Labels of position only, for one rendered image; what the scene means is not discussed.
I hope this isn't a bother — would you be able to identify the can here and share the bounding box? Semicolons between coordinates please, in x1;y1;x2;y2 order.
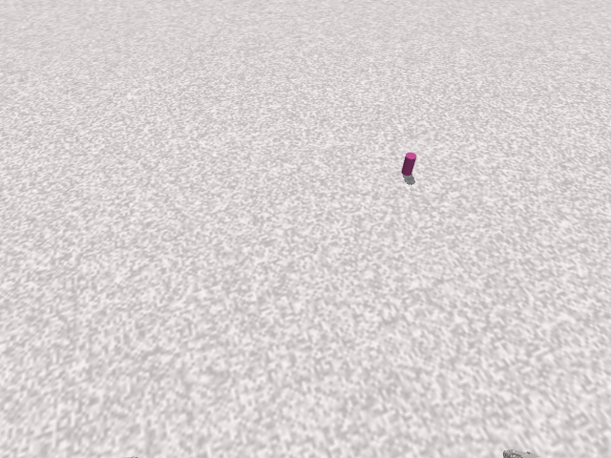
402;153;416;176

